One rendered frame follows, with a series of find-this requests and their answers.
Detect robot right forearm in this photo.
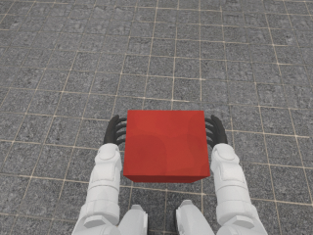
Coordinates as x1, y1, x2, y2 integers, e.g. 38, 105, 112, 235
210, 143, 268, 235

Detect left robot thigh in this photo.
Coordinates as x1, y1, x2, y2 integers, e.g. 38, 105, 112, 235
117, 209, 148, 235

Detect carton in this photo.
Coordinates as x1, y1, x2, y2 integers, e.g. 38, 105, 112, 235
123, 110, 210, 183

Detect left robot shin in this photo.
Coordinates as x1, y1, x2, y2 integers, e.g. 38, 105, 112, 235
131, 205, 144, 212

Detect robot left hand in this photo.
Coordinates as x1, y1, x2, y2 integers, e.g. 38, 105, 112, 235
103, 115, 127, 146

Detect right robot upper arm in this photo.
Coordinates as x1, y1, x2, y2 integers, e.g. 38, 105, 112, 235
216, 223, 265, 235

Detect robot left forearm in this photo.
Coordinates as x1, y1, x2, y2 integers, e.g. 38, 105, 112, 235
71, 143, 122, 235

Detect robot right hand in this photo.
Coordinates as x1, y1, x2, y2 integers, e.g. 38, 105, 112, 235
204, 115, 228, 149

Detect left robot upper arm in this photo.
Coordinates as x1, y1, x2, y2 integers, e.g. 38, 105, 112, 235
73, 223, 121, 235

